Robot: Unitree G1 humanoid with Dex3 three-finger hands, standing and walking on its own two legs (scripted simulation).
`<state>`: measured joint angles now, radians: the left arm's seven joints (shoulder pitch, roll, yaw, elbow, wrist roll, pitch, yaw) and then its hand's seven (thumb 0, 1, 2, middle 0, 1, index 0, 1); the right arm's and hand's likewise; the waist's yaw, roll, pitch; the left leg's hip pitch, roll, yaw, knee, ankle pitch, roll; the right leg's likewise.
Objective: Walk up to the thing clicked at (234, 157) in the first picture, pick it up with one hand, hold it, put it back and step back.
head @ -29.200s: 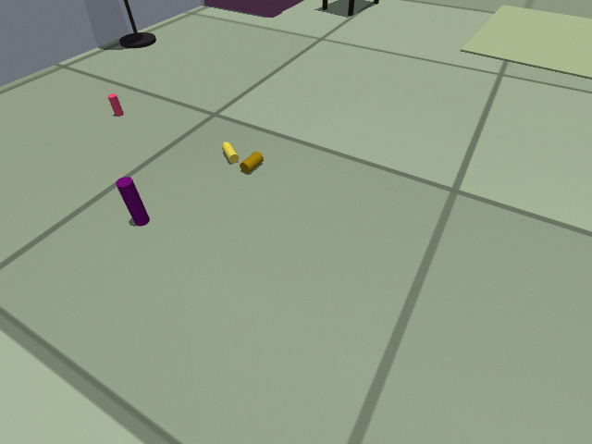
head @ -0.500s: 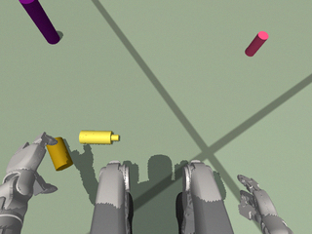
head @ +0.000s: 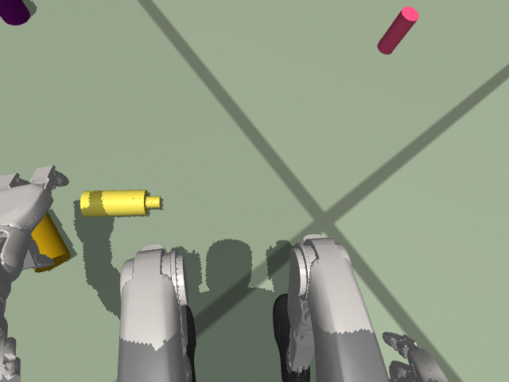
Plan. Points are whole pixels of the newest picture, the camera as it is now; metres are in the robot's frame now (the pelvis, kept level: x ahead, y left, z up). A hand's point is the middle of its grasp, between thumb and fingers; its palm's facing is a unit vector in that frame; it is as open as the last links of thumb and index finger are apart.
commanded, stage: rise first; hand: left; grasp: from above
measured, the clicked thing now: (123, 202) +0.46 +0.27 -0.34
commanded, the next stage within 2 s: approach in 0.98 s
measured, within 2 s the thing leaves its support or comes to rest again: neither
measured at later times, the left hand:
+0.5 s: hand (55, 218) +0.39 +0.35 -0.19, palm faces -0.47 -0.10 -0.88, open 13.9 cm
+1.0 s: hand (63, 214) +0.40 +0.34 -0.21, palm faces -0.45 -0.06 -0.89, open 14.0 cm
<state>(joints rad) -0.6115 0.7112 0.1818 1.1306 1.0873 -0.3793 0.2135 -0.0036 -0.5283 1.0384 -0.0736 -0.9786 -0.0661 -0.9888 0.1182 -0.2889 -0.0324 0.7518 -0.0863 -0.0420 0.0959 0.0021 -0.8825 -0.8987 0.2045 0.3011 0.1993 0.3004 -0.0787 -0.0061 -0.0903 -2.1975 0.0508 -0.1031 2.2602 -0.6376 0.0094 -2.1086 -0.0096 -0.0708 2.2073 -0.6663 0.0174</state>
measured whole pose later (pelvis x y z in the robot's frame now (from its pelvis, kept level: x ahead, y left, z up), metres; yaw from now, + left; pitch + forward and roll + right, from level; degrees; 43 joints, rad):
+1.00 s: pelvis +0.01 +0.00 -0.05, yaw -1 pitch +32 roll -7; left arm -0.75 0.78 0.20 1.35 1.33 -0.42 0.44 0.00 -0.50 0.98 -0.09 -1.01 -0.10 -1.00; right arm 0.05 -0.27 -0.02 0.80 -0.18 0.00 0.13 0.00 -0.91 -0.90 0.20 0.30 0.20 0.30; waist -0.13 -0.04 -0.05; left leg -2.33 0.05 -0.13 2.43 -0.68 0.00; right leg -2.24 0.00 -0.08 2.37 -0.70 0.02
